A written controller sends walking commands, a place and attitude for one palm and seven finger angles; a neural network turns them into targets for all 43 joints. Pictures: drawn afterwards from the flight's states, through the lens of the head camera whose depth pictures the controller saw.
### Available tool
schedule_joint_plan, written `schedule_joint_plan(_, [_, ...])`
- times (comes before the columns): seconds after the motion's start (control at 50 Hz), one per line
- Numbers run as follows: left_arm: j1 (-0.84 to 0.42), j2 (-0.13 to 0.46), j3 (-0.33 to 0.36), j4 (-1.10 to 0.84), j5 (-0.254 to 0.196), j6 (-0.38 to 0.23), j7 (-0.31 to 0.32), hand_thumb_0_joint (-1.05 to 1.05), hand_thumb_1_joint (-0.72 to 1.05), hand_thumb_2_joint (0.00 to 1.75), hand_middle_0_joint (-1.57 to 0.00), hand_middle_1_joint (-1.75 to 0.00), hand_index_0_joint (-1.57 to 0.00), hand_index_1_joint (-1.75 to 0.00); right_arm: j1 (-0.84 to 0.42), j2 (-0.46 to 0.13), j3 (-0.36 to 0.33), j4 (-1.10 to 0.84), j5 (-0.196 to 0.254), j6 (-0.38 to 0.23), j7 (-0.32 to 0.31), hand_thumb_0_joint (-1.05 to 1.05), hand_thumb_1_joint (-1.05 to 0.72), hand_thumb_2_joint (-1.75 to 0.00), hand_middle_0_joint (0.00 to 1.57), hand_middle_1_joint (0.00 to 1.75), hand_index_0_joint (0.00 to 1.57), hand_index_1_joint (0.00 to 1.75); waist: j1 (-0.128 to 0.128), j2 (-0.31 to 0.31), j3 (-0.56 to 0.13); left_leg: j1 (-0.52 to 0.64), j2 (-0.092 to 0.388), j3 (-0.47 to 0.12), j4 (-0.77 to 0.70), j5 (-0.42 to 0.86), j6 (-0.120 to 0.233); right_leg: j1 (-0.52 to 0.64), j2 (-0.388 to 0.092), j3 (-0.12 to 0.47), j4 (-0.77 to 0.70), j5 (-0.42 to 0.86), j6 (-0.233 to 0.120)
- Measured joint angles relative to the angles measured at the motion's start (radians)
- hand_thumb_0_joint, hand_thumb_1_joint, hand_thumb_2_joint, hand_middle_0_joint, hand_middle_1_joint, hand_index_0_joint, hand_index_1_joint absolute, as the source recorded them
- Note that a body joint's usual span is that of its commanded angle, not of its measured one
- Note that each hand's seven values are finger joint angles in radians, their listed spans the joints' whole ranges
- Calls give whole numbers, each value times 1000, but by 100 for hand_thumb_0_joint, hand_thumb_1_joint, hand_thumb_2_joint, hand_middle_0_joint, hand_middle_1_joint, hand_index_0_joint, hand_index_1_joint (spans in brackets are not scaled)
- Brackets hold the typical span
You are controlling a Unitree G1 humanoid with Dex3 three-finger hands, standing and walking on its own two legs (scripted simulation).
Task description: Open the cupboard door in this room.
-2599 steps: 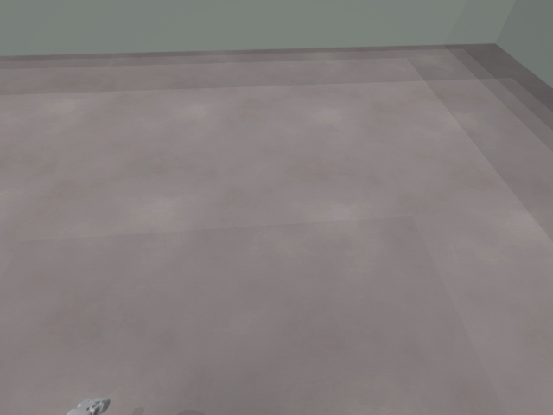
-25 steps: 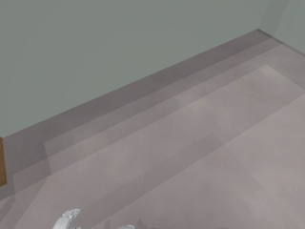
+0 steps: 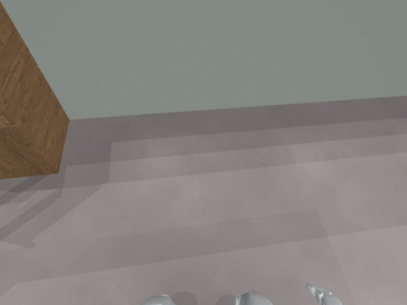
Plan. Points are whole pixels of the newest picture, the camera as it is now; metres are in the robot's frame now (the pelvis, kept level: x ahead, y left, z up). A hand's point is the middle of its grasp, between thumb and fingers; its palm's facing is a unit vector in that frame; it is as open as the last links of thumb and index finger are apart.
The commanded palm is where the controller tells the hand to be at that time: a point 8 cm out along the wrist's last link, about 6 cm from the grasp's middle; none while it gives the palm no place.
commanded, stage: turn to face it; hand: left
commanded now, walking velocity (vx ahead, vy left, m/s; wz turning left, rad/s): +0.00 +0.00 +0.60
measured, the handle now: out of the picture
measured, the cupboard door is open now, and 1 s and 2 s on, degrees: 39 39 39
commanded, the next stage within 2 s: take the last steps up to it in 1.28 s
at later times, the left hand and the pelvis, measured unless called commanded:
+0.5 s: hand out of the picture +0.05 +0.14 -0.14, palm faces +0.28 -0.92 -0.26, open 7.4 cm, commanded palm none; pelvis +0.03 -0.06 +0.01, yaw +18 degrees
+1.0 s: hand out of the picture +0.03 +0.18 -0.14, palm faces +0.56 -0.78 -0.29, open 7.4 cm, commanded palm none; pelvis +0.06 -0.05 +0.01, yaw +34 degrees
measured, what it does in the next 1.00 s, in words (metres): steps on the spot, turning left: right foot, then left foot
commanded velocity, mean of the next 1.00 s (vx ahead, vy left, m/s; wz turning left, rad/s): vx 0.00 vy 0.00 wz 0.58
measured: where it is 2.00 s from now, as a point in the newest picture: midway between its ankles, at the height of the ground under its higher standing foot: outside the picture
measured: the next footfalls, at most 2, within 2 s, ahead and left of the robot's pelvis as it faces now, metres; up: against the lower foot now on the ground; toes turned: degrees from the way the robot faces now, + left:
right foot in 0.28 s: +0.06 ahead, -0.15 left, +0.00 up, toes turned +6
left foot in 0.68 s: +0.04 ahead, +0.09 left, +0.00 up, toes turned +30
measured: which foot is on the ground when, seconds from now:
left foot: down 0.00-0.28, up 0.30-0.66, down 0.68-1.00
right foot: up 0.00-0.26, down 0.28-0.68, up 0.70-1.00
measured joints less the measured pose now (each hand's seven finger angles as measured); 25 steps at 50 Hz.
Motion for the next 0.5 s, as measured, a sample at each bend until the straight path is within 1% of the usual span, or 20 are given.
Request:
schedule_joint_plan(0.04, [-18,3,4,-8,2,0,-7,1,91,89,-20,-30,-19,-30,16,1,3,5,-1,1,-6,1,-90,-90,20,30,20,30,2,9,-8,14,-4,-22,-45,27,-9,-41,13,42,36,61,7])
schedule_joint_plan(0.1, [-35,1,3,-30,3,-8,-13,1,91,89,-20,-30,-19,-30,38,2,6,17,-2,4,-7,1,-90,-90,20,30,20,30,4,24,-20,29,-9,-51,-99,59,-10,-58,24,76,-8,114,14])
schedule_joint_plan(0.16, [-51,-6,0,-49,2,-13,-13,1,91,89,-20,-30,-19,-30,58,4,4,24,-4,7,-4,1,-90,-90,20,30,20,30,-6,41,-28,29,-11,-85,-121,74,-20,-34,39,87,-114,116,15])
schedule_joint_plan(0.2, [-61,-11,-4,-59,0,-17,-13,1,91,89,-20,-30,-19,-30,68,4,0,27,-6,11,-3,1,-90,-90,20,30,20,30,-16,55,-31,20,-12,-109,-116,74,-30,3,56,86,-210,109,12])
schedule_joint_plan(0.24, [-68,-18,-9,-69,-3,-25,-12,1,91,89,-20,-30,-19,-30,77,3,-5,30,-5,17,-3,1,-90,-90,20,30,20,30,-25,68,-32,4,-14,-133,-94,65,-44,56,78,79,-328,132,7])
schedule_joint_plan(0.26, [-68,-20,-11,-74,-4,-33,-11,1,90,89,-20,-30,-19,-30,82,2,-8,31,-3,20,-3,1,-90,-90,20,30,20,30,-28,72,-34,-8,-18,-145,-75,56,-52,94,86,71,-410,171,3])
schedule_joint_plan(0.28, [-64,-21,-14,-82,-3,-43,-10,1,90,89,-20,-30,-19,-30,90,1,-11,31,1,23,-3,1,-90,-90,20,30,20,30,-28,70,-41,-25,-27,-153,-45,41,-60,133,85,65,-495,195,-15])
schedule_joint_plan(0.3, [-66,-32,-16,-81,2,-53,-6,1,90,89,-20,-30,-19,-30,88,-6,-17,36,5,26,-3,1,-90,-90,20,30,20,30,-26,83,-36,-50,-29,-160,22,-29,-64,137,89,54,-497,189,-44])
schedule_joint_plan(0.32, [-67,-43,-22,-80,4,-59,-3,1,90,89,-20,-30,-19,-30,84,-13,-23,42,5,31,-3,1,-90,-90,20,30,20,30,-30,93,-27,-83,-35,-157,126,-111,-65,141,87,39,-483,179,-67])
schedule_joint_plan(0.34, [-63,-53,-27,-80,4,-61,1,1,90,89,-20,-30,-20,-30,81,-19,-27,47,5,37,-4,1,-90,-90,20,30,20,30,-33,96,-21,-117,-42,-144,243,-163,-66,149,79,26,-479,173,-83])
schedule_joint_plan(0.38, [-50,-71,-34,-76,2,-61,6,1,90,89,-20,-30,-20,-30,74,-27,-31,56,4,46,0,1,-90,-90,20,30,20,30,-37,94,-11,-169,-37,-107,439,-170,-76,180,64,3,-500,175,-95])
schedule_joint_plan(0.4, [-43,-78,-37,-73,2,-60,7,1,90,89,-20,-30,-20,-30,70,-28,-31,59,4,49,3,1,-90,-90,20,30,20,30,-41,90,-8,-185,-28,-91,497,-154,-83,196,57,-10,-516,180,-95])
schedule_joint_plan(0.44, [-30,-87,-42,-65,2,-60,8,1,90,89,-20,-30,-20,-30,64,-27,-29,63,5,52,9,1,-91,-90,20,30,20,30,-48,77,-5,-194,-8,-64,528,-129,-94,224,43,-36,-547,187,-95])
schedule_joint_plan(0.5, [-14,-93,-41,-56,2,-63,9,1,90,89,-20,-30,-20,-30,52,-20,-22,66,7,54,15,1,-91,-90,19,30,20,30,-46,53,1,-166,16,-32,433,-123,-102,255,21,-80,-573,188,-92])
